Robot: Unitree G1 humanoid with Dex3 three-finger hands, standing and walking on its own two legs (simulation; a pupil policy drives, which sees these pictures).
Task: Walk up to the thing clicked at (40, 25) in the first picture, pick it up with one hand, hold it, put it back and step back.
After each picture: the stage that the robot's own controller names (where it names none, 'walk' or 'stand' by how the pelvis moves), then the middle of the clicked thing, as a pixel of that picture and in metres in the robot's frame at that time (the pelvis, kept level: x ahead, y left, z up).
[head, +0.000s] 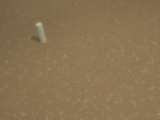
stand; (41, 33) +1.49 +0.50 -0.66
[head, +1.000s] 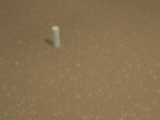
walk; (56, 37) +1.41 +0.23 -0.63
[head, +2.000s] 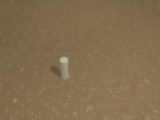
walk; (64, 68) +0.91 +0.15 -0.65
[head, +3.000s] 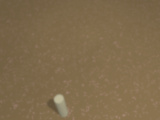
walk; (61, 106) +0.56 +0.21 -0.62
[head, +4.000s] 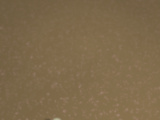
stand; out of the picture +0.40 +0.19 -0.64
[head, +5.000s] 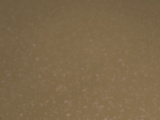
stand; out of the picture +0.38 +0.17 -0.65
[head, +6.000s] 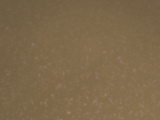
stand; out of the picture +0.40 +0.17 -0.66
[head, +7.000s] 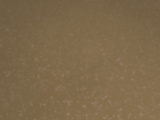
stand; out of the picture +0.39 +0.17 -0.66
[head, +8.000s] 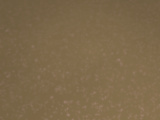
stand; out of the picture +0.39 +0.17 -0.66
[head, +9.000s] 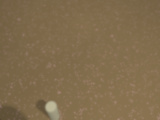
go down; (53, 111) +0.41 +0.18 -0.61
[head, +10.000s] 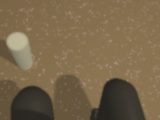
go down; (22, 54) +0.48 +0.21 -0.24
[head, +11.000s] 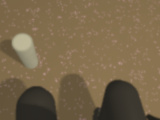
close in; (27, 53) +0.48 +0.20 -0.26
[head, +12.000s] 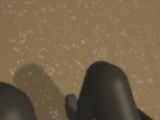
close in; out of the picture +0.47 +0.25 -0.16
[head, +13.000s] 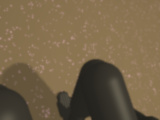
close; out of the picture +0.46 +0.26 -0.16
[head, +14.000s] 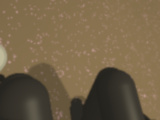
lift; out of the picture +0.36 +0.24 -0.14
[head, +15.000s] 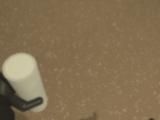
lift; (30, 88) +0.31 +0.17 +0.04
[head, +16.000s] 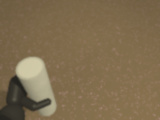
hold; (40, 91) +0.31 +0.15 +0.04
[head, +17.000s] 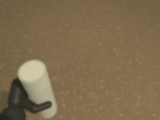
hold; (41, 93) +0.31 +0.15 +0.03
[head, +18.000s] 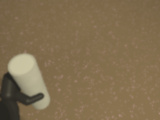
crouch; (33, 86) +0.34 +0.17 +0.00
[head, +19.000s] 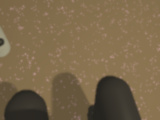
lower; out of the picture +0.49 +0.22 -0.04
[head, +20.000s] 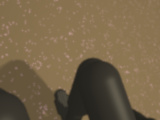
lower; out of the picture +0.46 +0.27 -0.17
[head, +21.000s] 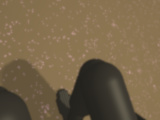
lower; out of the picture +0.46 +0.27 -0.17
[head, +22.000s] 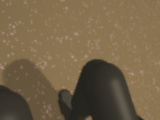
lower; out of the picture +0.45 +0.26 -0.17
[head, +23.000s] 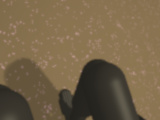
lower; out of the picture +0.44 +0.26 -0.17
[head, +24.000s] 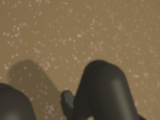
draw back; out of the picture +0.44 +0.24 -0.17
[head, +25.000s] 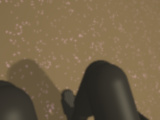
stand; out of the picture +0.44 +0.24 -0.17
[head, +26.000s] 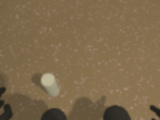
walk; (51, 86) +0.44 +0.17 -0.43
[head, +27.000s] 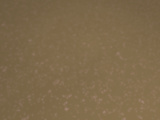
stand; out of the picture +0.38 +0.16 -0.60
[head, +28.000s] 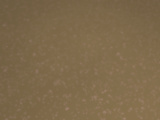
stand; out of the picture +0.39 +0.15 -0.60
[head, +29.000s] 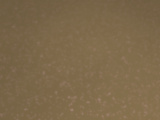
stand; out of the picture +0.40 +0.14 -0.65
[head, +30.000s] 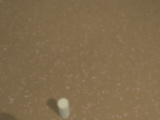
walk; (64, 109) +0.44 +0.11 -0.63
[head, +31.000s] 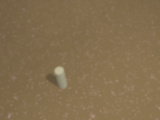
walk; (61, 78) +0.67 +0.20 -0.62
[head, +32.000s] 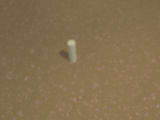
stand; (72, 52) +1.01 +0.14 -0.62
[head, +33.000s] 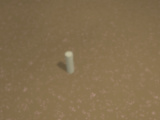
stand; (69, 62) +1.03 +0.15 -0.65
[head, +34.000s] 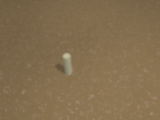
stand; (67, 64) +1.02 +0.16 -0.66
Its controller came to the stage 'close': yes
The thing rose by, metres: 0.69
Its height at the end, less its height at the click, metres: +0.00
